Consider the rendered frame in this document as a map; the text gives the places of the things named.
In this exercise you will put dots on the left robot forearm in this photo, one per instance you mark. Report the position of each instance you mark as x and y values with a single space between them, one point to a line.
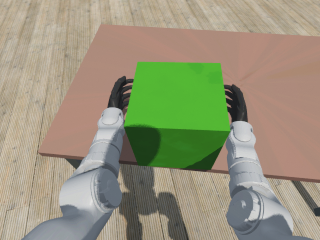
106 146

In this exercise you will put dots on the robot right upper arm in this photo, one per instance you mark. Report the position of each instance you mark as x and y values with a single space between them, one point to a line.
254 216

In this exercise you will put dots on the carton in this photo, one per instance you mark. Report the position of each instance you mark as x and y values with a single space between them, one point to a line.
177 114

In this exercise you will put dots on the robot left hand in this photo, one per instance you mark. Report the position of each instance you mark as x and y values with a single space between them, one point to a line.
117 97

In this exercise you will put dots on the right robot forearm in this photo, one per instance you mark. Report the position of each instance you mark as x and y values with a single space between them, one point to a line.
243 163

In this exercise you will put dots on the robot right hand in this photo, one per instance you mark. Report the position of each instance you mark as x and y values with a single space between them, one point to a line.
238 109

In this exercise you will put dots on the table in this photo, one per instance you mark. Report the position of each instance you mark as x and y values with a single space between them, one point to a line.
278 74

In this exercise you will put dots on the robot left upper arm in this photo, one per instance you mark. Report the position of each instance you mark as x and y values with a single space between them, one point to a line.
87 201

